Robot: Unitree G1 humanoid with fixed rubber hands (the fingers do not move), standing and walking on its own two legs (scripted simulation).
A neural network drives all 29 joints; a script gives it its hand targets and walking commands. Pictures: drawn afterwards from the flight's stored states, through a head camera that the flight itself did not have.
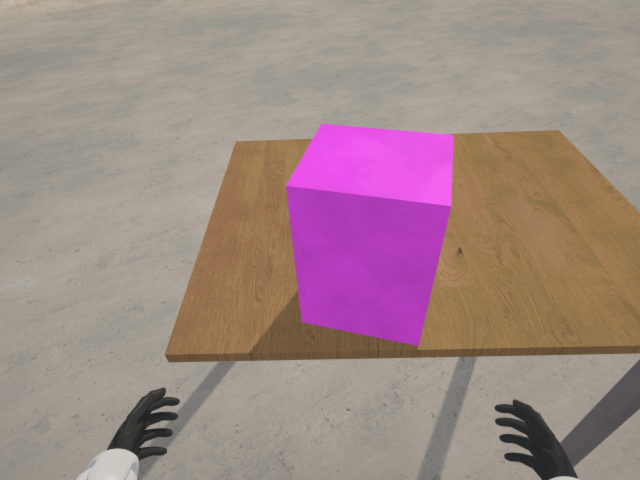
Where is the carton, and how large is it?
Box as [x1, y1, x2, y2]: [286, 124, 453, 345]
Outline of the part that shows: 321,124 286,185 302,321 418,345 450,209 453,135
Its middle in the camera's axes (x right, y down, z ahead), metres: +0.08 +0.00 +0.61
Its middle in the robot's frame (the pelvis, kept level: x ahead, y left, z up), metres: +0.46 -0.06 +0.06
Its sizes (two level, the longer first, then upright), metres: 0.195 0.170 0.280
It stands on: a table, 0.68 m high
